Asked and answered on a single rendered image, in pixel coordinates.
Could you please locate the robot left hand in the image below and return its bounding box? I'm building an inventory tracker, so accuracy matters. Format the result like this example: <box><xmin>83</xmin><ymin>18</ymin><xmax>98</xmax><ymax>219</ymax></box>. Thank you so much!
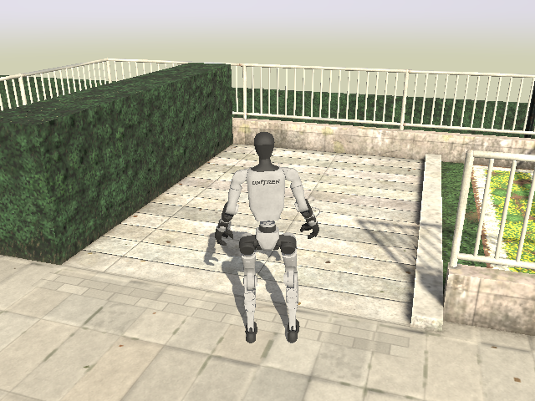
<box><xmin>215</xmin><ymin>228</ymin><xmax>233</xmax><ymax>246</ymax></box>

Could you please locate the right robot foot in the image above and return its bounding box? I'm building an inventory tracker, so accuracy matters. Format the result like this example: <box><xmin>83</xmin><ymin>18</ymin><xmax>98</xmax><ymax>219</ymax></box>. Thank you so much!
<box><xmin>288</xmin><ymin>319</ymin><xmax>300</xmax><ymax>343</ymax></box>

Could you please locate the robot right forearm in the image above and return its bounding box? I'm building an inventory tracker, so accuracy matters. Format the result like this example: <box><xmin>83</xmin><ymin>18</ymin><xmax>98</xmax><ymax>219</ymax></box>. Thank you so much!
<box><xmin>300</xmin><ymin>199</ymin><xmax>317</xmax><ymax>226</ymax></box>

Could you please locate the robot right hand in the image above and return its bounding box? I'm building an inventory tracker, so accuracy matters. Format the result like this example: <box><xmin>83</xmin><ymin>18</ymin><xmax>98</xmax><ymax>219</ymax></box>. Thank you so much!
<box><xmin>300</xmin><ymin>222</ymin><xmax>319</xmax><ymax>239</ymax></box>

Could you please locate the robot left upper arm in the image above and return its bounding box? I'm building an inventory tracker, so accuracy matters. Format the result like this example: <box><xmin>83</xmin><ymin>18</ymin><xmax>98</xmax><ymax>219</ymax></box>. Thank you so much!
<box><xmin>225</xmin><ymin>169</ymin><xmax>248</xmax><ymax>215</ymax></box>

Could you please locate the robot right upper arm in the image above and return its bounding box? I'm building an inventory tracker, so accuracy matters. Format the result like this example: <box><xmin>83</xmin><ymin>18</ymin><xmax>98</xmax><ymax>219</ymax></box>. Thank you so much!
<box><xmin>283</xmin><ymin>167</ymin><xmax>308</xmax><ymax>212</ymax></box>

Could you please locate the robot torso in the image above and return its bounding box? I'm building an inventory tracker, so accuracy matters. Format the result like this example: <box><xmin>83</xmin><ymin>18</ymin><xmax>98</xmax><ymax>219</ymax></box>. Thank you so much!
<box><xmin>247</xmin><ymin>163</ymin><xmax>285</xmax><ymax>251</ymax></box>

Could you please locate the robot left forearm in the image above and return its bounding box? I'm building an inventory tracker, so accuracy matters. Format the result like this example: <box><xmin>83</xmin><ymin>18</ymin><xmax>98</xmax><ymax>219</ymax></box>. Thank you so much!
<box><xmin>217</xmin><ymin>203</ymin><xmax>234</xmax><ymax>232</ymax></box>

